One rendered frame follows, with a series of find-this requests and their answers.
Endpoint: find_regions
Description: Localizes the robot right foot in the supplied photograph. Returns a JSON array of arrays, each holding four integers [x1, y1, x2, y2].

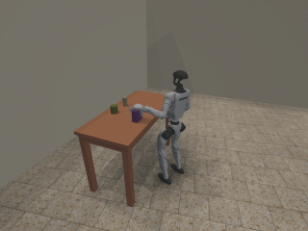
[[170, 164, 184, 174]]

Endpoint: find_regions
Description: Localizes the sponge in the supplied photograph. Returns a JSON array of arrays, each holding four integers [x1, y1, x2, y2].
[[131, 110, 142, 123]]

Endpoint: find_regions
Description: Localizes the table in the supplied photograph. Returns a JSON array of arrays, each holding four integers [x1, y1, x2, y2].
[[73, 90, 170, 207]]

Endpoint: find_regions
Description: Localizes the robot left hand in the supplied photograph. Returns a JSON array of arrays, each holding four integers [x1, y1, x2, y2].
[[129, 103, 144, 116]]

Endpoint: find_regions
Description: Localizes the robot right shin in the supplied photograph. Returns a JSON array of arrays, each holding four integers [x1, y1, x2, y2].
[[171, 143, 181, 169]]

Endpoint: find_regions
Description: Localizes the left robot forearm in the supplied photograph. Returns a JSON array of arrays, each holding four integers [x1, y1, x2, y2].
[[141, 106, 163, 117]]

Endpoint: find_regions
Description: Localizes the robot left upper arm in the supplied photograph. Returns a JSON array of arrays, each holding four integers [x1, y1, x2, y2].
[[159, 92, 175, 119]]

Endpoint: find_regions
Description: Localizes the robot right upper arm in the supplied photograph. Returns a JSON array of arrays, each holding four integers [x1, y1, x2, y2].
[[184, 89, 191, 111]]

